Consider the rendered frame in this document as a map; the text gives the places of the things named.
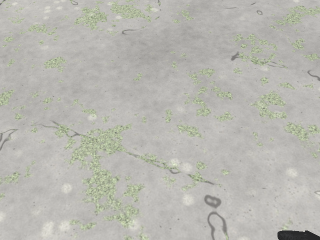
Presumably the robot right hand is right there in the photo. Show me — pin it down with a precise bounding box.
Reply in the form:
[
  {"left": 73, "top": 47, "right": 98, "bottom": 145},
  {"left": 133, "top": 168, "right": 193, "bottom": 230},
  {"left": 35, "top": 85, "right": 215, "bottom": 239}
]
[{"left": 277, "top": 230, "right": 320, "bottom": 240}]

